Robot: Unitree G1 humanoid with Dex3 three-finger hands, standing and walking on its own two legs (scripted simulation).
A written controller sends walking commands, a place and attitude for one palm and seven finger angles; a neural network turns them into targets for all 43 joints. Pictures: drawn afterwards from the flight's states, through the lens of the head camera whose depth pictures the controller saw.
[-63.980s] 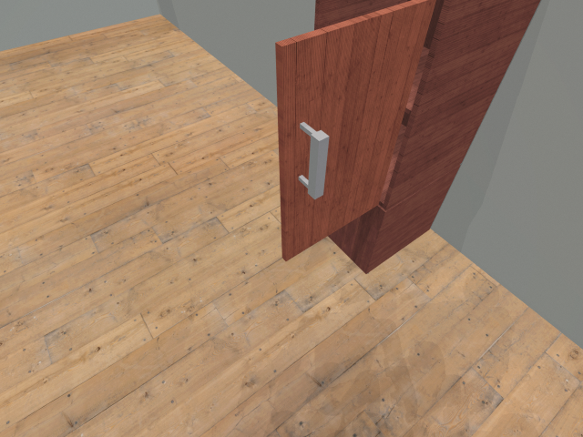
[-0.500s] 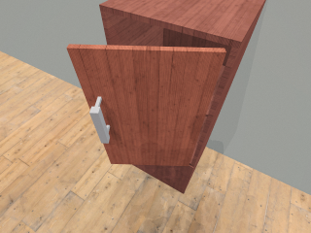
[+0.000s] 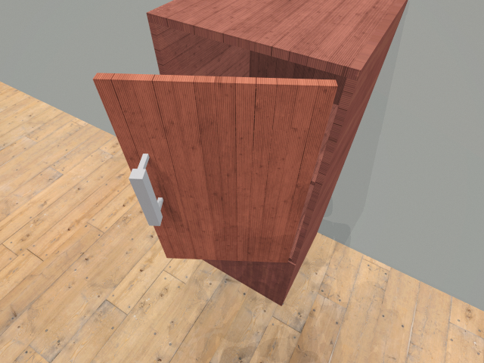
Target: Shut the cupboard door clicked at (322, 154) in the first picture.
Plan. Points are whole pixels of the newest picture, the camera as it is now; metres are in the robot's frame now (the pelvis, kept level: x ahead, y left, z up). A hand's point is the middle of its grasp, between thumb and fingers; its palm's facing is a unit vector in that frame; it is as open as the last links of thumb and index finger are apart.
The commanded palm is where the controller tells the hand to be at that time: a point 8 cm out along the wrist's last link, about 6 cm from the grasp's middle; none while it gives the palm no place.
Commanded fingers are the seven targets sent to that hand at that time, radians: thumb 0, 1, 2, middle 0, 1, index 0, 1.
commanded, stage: look again from close up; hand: left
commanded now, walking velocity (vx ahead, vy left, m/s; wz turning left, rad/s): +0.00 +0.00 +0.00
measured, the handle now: (150, 191) +0.42 +0.22 +0.01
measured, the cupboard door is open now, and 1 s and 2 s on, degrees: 28 28 28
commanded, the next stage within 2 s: raise the hand and make a fist in 0.36 s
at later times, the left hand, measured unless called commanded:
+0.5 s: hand out of the picture +0.02 +0.18 -0.17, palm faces +0.10 -0.98 -0.20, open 7.4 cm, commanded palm +0.09 +0.22 -0.08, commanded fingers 0.00 0.90 0.90 -0.24 -0.34 -0.24 -0.34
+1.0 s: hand out of the picture +0.09 +0.20 -0.05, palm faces +0.15 -0.99 -0.04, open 5.6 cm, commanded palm +0.10 +0.23 -0.04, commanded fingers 0.00 0.90 0.90 -0.69 -0.84 -0.69 -0.84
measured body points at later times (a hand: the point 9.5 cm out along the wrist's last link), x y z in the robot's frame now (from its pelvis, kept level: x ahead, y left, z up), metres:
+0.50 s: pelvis -0.01 -0.01 +0.00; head +0.01 +0.00 +0.45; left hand +0.01 +0.23 -0.15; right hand +0.01 -0.24 -0.16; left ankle -0.02 +0.13 -0.74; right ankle -0.03 -0.11 -0.74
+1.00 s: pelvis -0.08 +0.00 -0.11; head -0.02 +0.02 +0.34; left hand +0.08 +0.25 -0.05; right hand +0.17 -0.22 -0.15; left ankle -0.03 +0.13 -0.74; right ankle -0.03 -0.11 -0.74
